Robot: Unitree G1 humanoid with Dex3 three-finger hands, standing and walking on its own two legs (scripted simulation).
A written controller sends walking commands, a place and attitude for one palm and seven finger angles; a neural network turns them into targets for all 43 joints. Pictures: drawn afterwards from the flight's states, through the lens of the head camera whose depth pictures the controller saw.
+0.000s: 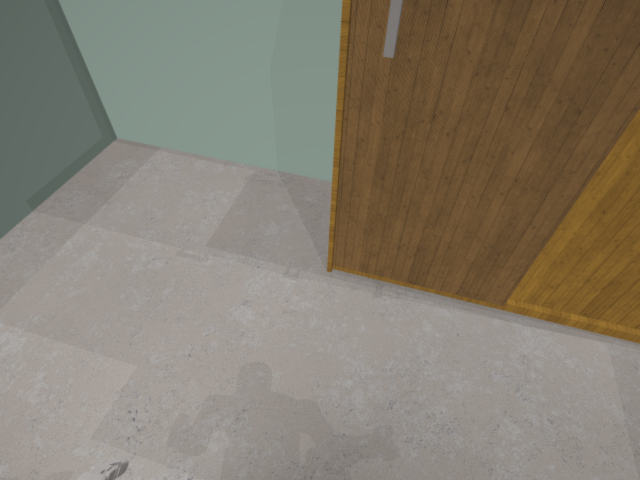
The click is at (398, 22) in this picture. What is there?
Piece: wardrobe's sliding door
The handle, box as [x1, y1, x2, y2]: [383, 0, 402, 57]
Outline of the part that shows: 402,0 391,0 383,56 392,57 394,54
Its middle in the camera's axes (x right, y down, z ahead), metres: +0.15 -0.47 +0.79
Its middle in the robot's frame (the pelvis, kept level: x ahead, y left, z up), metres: +0.94 -0.10 +0.22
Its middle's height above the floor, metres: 0.99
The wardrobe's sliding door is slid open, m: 0.00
